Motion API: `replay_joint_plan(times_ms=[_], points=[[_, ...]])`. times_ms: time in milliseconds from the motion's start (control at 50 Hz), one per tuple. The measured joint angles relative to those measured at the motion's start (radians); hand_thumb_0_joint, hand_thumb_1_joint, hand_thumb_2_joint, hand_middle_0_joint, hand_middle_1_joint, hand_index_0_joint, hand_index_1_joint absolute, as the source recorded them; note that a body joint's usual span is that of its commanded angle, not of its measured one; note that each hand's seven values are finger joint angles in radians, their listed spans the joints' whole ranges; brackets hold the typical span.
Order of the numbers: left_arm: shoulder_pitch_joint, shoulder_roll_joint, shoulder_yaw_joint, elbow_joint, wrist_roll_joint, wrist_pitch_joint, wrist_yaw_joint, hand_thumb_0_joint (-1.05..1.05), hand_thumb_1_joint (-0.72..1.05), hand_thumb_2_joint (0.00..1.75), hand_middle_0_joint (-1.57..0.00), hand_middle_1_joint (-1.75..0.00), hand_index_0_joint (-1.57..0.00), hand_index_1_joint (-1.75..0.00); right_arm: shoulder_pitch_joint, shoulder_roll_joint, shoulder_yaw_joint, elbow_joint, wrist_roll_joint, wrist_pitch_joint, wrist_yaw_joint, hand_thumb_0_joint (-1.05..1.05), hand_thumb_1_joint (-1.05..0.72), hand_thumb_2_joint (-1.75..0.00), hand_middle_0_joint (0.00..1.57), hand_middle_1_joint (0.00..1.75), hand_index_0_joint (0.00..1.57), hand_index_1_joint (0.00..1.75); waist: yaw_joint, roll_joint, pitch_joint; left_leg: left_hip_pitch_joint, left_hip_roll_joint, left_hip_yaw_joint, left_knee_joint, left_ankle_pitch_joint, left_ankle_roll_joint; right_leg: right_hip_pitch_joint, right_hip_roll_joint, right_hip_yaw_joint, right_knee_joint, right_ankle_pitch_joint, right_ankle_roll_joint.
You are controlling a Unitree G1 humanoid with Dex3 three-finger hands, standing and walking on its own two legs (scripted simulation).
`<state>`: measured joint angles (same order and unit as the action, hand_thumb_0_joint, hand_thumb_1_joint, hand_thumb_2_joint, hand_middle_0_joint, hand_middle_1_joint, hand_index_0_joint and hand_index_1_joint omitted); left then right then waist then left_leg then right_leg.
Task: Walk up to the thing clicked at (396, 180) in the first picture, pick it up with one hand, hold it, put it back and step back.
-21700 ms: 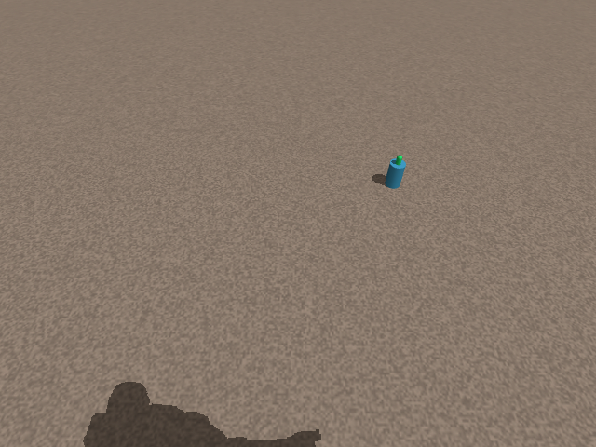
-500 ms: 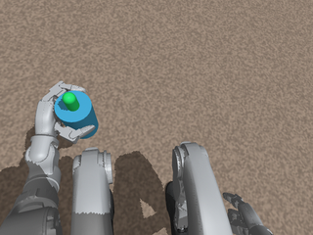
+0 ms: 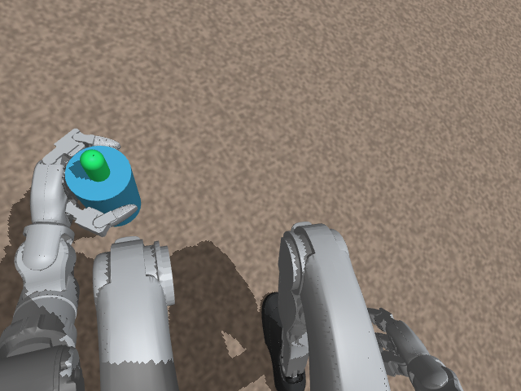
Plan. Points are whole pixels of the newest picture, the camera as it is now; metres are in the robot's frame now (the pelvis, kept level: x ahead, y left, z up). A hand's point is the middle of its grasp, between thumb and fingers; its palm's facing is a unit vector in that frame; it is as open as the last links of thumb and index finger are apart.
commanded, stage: crouch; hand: left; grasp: from the side
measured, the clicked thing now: (105, 184) +0.41 +0.20 -0.08
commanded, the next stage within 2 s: lower in 0.26 s
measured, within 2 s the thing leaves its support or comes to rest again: rests again in 1.94 s
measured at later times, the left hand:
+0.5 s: hand (111, 191) +0.41 +0.20 -0.12, palm faces -0.01 -1.00 -0.02, open 10.8 cm
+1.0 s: hand (117, 197) +0.42 +0.20 -0.18, palm faces +0.00 -1.00 +0.01, open 10.8 cm
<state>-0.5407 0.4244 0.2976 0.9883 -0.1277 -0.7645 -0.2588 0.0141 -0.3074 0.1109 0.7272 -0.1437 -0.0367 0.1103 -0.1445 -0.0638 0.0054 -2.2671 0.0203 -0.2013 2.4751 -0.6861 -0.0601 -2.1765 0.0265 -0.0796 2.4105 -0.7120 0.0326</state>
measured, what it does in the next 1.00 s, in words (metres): stands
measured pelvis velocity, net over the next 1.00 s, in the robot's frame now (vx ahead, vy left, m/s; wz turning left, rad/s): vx -0.01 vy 0.01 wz -0.10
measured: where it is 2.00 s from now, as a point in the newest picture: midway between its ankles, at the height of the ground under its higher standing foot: (222, 373)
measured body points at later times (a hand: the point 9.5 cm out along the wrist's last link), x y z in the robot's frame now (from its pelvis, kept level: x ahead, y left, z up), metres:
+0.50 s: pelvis +0.00 +0.01 -0.01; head +0.22 +0.10 +0.37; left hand +0.41 +0.26 -0.12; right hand +0.14 -0.26 -0.10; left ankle +0.08 +0.14 -0.28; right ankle +0.10 -0.12 -0.28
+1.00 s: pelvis -0.01 +0.01 -0.02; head +0.23 +0.15 +0.33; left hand +0.41 +0.26 -0.17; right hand +0.14 -0.26 -0.08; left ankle +0.08 +0.14 -0.28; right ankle +0.10 -0.12 -0.28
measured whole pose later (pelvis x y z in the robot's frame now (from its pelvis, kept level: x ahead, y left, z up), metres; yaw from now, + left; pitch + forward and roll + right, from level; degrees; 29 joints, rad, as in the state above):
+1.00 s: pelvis -0.01 +0.01 -0.02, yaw -6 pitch +18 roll -14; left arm -0.56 0.63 0.33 1.22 -0.13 -0.97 -0.15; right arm -0.13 -0.35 0.36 0.65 -0.28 -0.02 0.15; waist -0.23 -0.19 0.22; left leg -2.24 0.01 -0.34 2.61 -0.70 -0.06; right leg -2.10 0.07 -0.18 2.44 -0.69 0.07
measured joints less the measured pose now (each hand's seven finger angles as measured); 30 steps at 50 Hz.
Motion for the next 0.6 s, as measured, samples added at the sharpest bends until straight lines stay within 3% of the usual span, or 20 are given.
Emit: replay_joint_plan(times_ms=[420,600], points=[[0.012,0.045,-0.007,0.008,0.007,-0.047,0.070,-0.01,-0.44,1.06,-0.64,-0.99,-0.66,-1.01,-0.039,-0.004,0.070,-0.016,-0.038,0.030,0.023,0.00,-0.91,-0.91,0.20,0.30,0.21,0.30,-0.026,-0.027,0.066,-0.008,-0.006,-0.044,0.050,-0.009,0.002,0.015,0.011,-0.033,0.014,0.003,0.012],[-0.001,0.097,0.017,0.114,-0.003,-0.106,0.076,-0.01,-0.46,1.08,-0.65,-1.00,-0.66,-1.01,-0.072,-0.017,0.125,-0.042,-0.061,0.029,0.031,0.00,-0.92,-0.91,0.20,0.30,0.21,0.30,-0.055,-0.056,0.110,0.001,-0.005,-0.075,0.079,-0.014,0.000,0.029,0.022,-0.054,0.022,0.011,0.019]])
